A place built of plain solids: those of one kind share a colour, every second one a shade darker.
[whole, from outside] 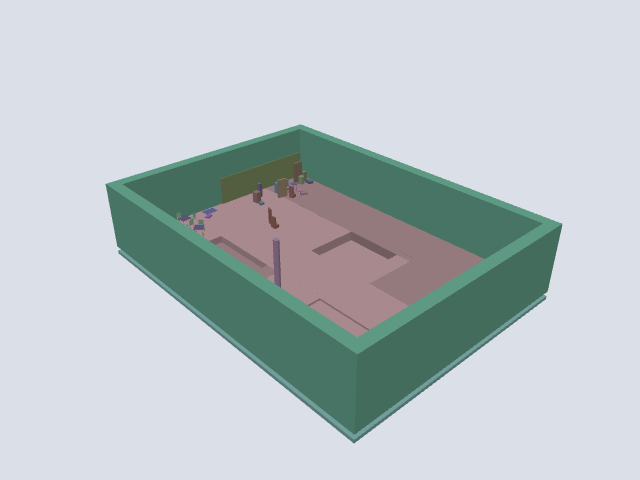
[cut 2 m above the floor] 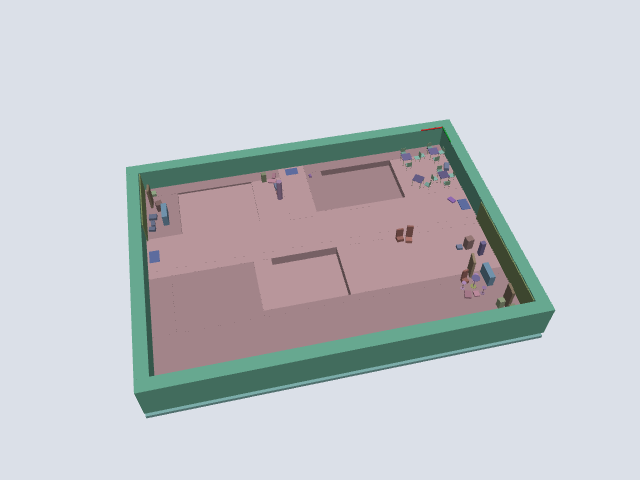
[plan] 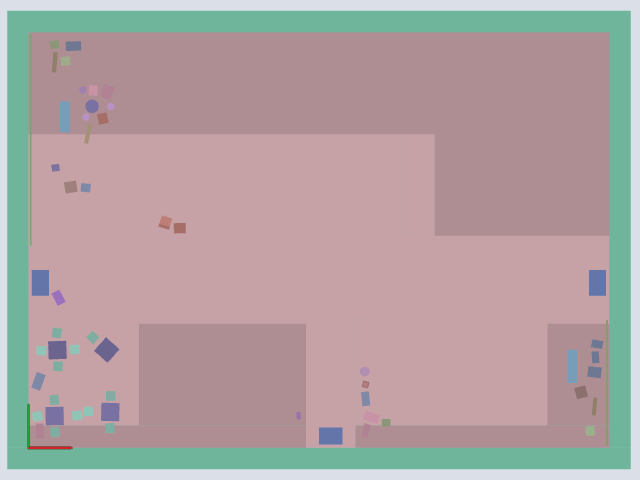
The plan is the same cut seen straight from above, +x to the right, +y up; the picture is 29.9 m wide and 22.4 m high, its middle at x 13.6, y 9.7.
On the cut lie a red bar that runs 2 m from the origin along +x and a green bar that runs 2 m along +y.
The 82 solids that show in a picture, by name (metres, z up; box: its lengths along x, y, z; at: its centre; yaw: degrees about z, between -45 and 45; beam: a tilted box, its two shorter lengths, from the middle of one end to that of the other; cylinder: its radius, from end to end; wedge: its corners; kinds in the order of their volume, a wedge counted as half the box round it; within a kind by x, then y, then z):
{
 "floor_1": {"box": [5.15, 4.74, 1.32], "at": [2.58, 3.42, -0.66]},
 "floor_2": {"box": [12.25, 4.74, 1.32], "at": [6.12, 12.27, -0.66]},
 "floor_3": {"box": [12.95, 1.05, 1.32], "at": [6.47, 0.53, -0.66]},
 "floor_4": {"box": [12.95, 0.41, 1.32], "at": [6.47, 6.0, -0.66]},
 "floor_5": {"box": [6.42, 4.74, 0.7], "at": [8.36, 3.42, -0.97]},
 "floor_6": {"box": [18.95, 0.56, 1.32], "at": [9.47, 14.92, -0.66]},
 "floor_7": {"box": [1.38, 4.74, 1.32], "at": [12.26, 3.42, -0.66]},
 "floor_8": {"box": [27.1, 3.0, 1.0], "at": [13.55, 7.7, -0.5]},
 "floor_9": {"box": [27.1, 0.7, 1.32], "at": [13.55, 9.55, -0.66]},
 "floor_10": {"box": [27.1, 4.2, 1.32], "at": [13.55, 17.3, -0.66]},
 "floor_11": {"box": [2.3, 6.2, 1.0], "at": [14.1, 3.1, -0.5]},
 "floor_12": {"box": [5.3, 4.74, 0.47], "at": [14.9, 12.27, -1.08]},
 "floor_13": {"box": [2.55, 4.74, 1.32], "at": [16.52, 3.42, -0.66]},
 "floor_14": {"box": [1.4, 4.74, 1.32], "at": [18.25, 12.27, -0.66]},
 "floor_15": {"box": [6.42, 4.74, 1.15], "at": [21.01, 3.42, -0.74]},
 "floor_16": {"box": [11.85, 1.05, 1.32], "at": [21.18, 0.53, -0.66]},
 "floor_17": {"box": [11.85, 0.41, 1.32], "at": [21.18, 6.0, -0.66]},
 "floor_18": {"box": [6.42, 5.3, 1.32], "at": [22.16, 12.55, -0.66]},
 "floor_19": {"box": [2.88, 4.74, 1.32], "at": [25.66, 3.42, -0.66]},
 "floor_20": {"box": [1.73, 5.3, 1.32], "at": [26.23, 12.55, -0.66]},
 "wall_1": {"box": [1.0, 19.4, 6.0], "at": [-0.5, 9.7, 2.0]},
 "wall_2": {"box": [29.1, 1.0, 6.0], "at": [13.55, -0.5, 2.0]},
 "wall_3": {"box": [29.1, 1.0, 6.0], "at": [13.55, 19.9, 2.0]},
 "wall_4": {"box": [1.0, 19.4, 6.0], "at": [27.6, 9.7, 2.0]},
 "floor_base_1": {"box": [29.1, 21.4, 0.3], "at": [13.55, 9.7, -1.57]},
 "back_1": {"box": [0.08, 9.88, 2.6], "at": [0.1, 14.37, 1.3]},
 "back_2": {"box": [0.09, 5.88, 2.45], "at": [27.0, 3.03, 1.23]},
 "counter_1": {"box": [0.46, 1.45, 1.07], "at": [1.69, 15.45, 0.54]},
 "counter_2": {"box": [0.45, 1.55, 1.07], "at": [25.37, 3.8, 0.54]},
 "roll_1": {"box": [0.21, 0.95, 2.17], "at": [1.22, 17.99, 1.08], "yaw": -4.4},
 "roll_2": {"box": [0.19, 0.95, 1.87], "at": [2.78, 14.66, 0.94], "yaw": -11.8},
 "roll_3": {"box": [0.19, 0.84, 2.19], "at": [26.41, 1.93, 1.09], "yaw": -4.8},
 "column_asb_1": {"cylinder": 0.23, "from": [15.69, 3.56, 0.0], "to": [15.69, 3.56, 5.0]},
 "display_cube_1": {"box": [0.57, 0.53, 1.06], "at": [1.97, 12.17, 0.53], "yaw": 8.7},
 "display_cube_2": {"box": [0.53, 0.54, 0.77], "at": [25.79, 2.59, 0.39], "yaw": 14.3},
 "crate_1": {"box": [0.44, 0.78, 0.3], "at": [0.46, 3.11, 0.15], "yaw": -19.9},
 "crate_2": {"box": [0.72, 0.44, 0.25], "at": [2.09, 18.75, 0.12], "yaw": 2.2},
 "crate_3": {"box": [0.45, 0.4, 0.22], "at": [2.67, 12.14, 0.11], "yaw": -5.5},
 "crate_4": {"box": [0.37, 0.66, 0.31], "at": [15.73, 2.29, 0.15], "yaw": 5.3},
 "crate_5": {"box": [0.64, 0.5, 0.26], "at": [26.41, 3.53, 0.13], "yaw": -6.1},
 "crate_6": {"box": [0.34, 0.55, 0.2], "at": [26.45, 4.23, 0.1], "yaw": 3.7},
 "crate_7": {"box": [0.53, 0.37, 0.23], "at": [26.54, 4.84, 0.12], "yaw": -9.7},
 "hand_truck_1": {"box": [0.46, 0.5, 0.3], "at": [3.47, 15.37, 0.15], "yaw": 11.4},
 "hand_truck_2": {"box": [0.46, 0.14, 0.9], "at": [3.5, 15.19, 0.75], "yaw": 11.4},
 "hand_truck_3": {"box": [0.51, 0.14, 1.25], "at": [6.32, 10.32, 0.93], "yaw": -17.0},
 "hand_truck_4": {"box": [0.51, 0.55, 0.3], "at": [6.38, 10.52, 0.15], "yaw": -17.0},
 "hand_truck_5": {"box": [0.56, 0.14, 0.82], "at": [7.06, 10.08, 0.7], "yaw": 1.0},
 "hand_truck_6": {"box": [0.56, 0.48, 0.29], "at": [7.06, 10.25, 0.14], "yaw": 1.0},
 "bin_1": {"box": [0.43, 0.38, 0.93], "at": [1.22, 18.82, 0.47], "yaw": 9.0},
 "bin_2": {"box": [0.44, 0.42, 0.81], "at": [1.72, 18.05, 0.41], "yaw": 4.8},
 "bin_3": {"box": [0.41, 0.35, 0.85], "at": [16.68, 1.18, 0.42], "yaw": 0.9},
 "carton_folded_1": {"box": [0.37, 0.7, 0.19], "at": [0.53, 0.79, 0.04], "yaw": 1.7},
 "carton_folded_2": {"box": [0.42, 0.48, 0.18], "at": [3.02, 16.68, 0.04], "yaw": -4.2},
 "carton_folded_3": {"box": [0.51, 0.64, 0.16], "at": [3.68, 16.61, 0.08], "yaw": -17.4},
 "carton_folded_4": {"box": [0.32, 0.63, 0.17], "at": [15.75, 0.81, 0.04], "yaw": -15.6},
 "carton_folded_5": {"box": [0.68, 0.43, 0.17], "at": [16.0, 1.43, 0.04], "yaw": -19.8},
 "brochure_stand_1": {"box": [0.37, 0.33, 1.4], "at": [1.26, 13.07, 0.7], "yaw": 7.9},
 "low_mat_1": {"box": [0.8, 1.2, 0.06], "at": [0.55, 7.7, -0.02]},
 "low_mat_2": {"box": [1.1, 0.8, 0.06], "at": [14.1, 0.55, -0.02]},
 "low_mat_3": {"box": [0.8, 1.2, 0.06], "at": [26.55, 7.7, -0.02]},
 "top_1": {"box": [0.85, 0.85, 0.034], "at": [1.22, 1.49, 0.71], "yaw": 1.1},
 "top_2": {"box": [0.85, 0.85, 0.034], "at": [1.35, 4.56, 0.71], "yaw": 2.0},
 "top_3": {"cylinder": 0.32, "from": [2.96, 15.94, 1.04], "to": [2.96, 15.94, 1.07]},
 "top_4": {"box": [0.85, 0.85, 0.034], "at": [3.65, 4.57, 0.71], "yaw": -41.6},
 "top_5": {"box": [0.85, 0.85, 0.034], "at": [3.81, 1.67, 0.71], "yaw": -1.4},
 "chair_seat_1": {"box": [0.46, 0.44, 0.04], "at": [0.41, 1.47, 0.43], "yaw": 10.9},
 "chair_seat_2": {"box": [0.46, 0.44, 0.04], "at": [0.59, 4.54, 0.43], "yaw": -2.5},
 "chair_seat_3": {"box": [0.44, 0.46, 0.04], "at": [1.2, 2.24, 0.43], "yaw": 4.5},
 "chair_seat_4": {"box": [0.44, 0.46, 0.04], "at": [1.23, 0.73, 0.43], "yaw": 5.7},
 "chair_seat_5": {"box": [0.44, 0.46, 0.04], "at": [1.32, 5.37, 0.43], "yaw": -6.1},
 "chair_seat_6": {"box": [0.44, 0.46, 0.04], "at": [1.37, 3.81, 0.43], "yaw": -1.9},
 "chair_seat_7": {"box": [0.46, 0.44, 0.04], "at": [2.15, 4.59, 0.43], "yaw": 6.7},
 "chair_seat_8": {"box": [0.46, 0.44, 0.04], "at": [2.27, 1.51, 0.43], "yaw": 7.8},
 "chair_seat_9": {"box": [0.46, 0.44, 0.04], "at": [2.79, 1.7, 0.43], "yaw": 1.3},
 "chair_seat_10": {"box": [0.46, 0.44, 0.04], "at": [3.0, 5.15, 0.43], "yaw": -44.7},
 "chair_seat_11": {"box": [0.44, 0.46, 0.04], "at": [3.79, 0.92, 0.43], "yaw": 4.4},
 "chair_seat_12": {"box": [0.44, 0.46, 0.04], "at": [3.83, 2.43, 0.43], "yaw": 0.5},
 "carton_1": {"box": [0.42, 0.45, 0.27], "at": [26.21, 0.79, 0.14], "yaw": 5.7},
 "inway_carton_folded_1": {"box": [0.42, 0.65, 0.15], "at": [1.4, 7.0, 0.03], "yaw": 27.5},
 "stool_high_seat_1": {"cylinder": 0.17, "from": [2.53, 16.7, 0.71], "to": [2.53, 16.7, 0.74]},
 "stool_high_seat_2": {"cylinder": 0.17, "from": [2.68, 15.44, 0.71], "to": [2.68, 15.44, 0.74]},
 "stool_high_seat_3": {"cylinder": 0.17, "from": [3.84, 15.94, 0.71], "to": [3.84, 15.94, 0.74]}
}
